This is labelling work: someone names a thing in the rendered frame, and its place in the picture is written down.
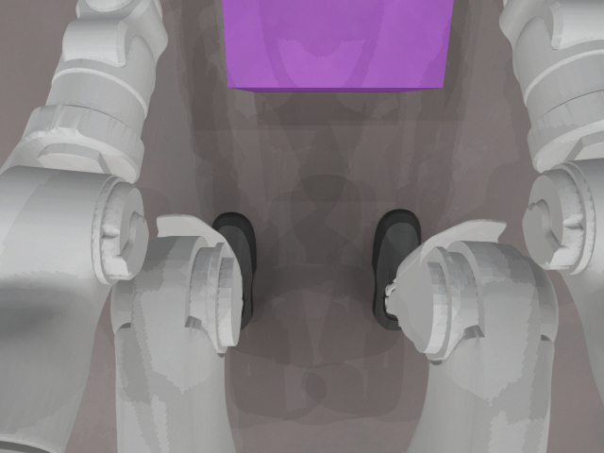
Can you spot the robot left foot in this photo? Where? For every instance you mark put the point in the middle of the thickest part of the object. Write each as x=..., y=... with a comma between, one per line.
x=240, y=235

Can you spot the carton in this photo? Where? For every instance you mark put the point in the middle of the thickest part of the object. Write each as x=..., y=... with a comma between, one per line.
x=336, y=45

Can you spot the left robot upper arm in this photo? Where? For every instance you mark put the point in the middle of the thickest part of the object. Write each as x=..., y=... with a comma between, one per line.
x=65, y=238

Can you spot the robot left thigh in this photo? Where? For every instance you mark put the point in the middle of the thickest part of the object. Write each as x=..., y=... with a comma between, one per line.
x=170, y=381

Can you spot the right robot upper arm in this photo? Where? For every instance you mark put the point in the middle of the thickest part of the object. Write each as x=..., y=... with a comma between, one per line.
x=564, y=231

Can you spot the right robot forearm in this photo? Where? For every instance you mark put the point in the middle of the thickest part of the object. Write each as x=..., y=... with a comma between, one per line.
x=558, y=60

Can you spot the left robot forearm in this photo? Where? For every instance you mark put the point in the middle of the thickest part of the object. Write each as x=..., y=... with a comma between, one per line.
x=93, y=117

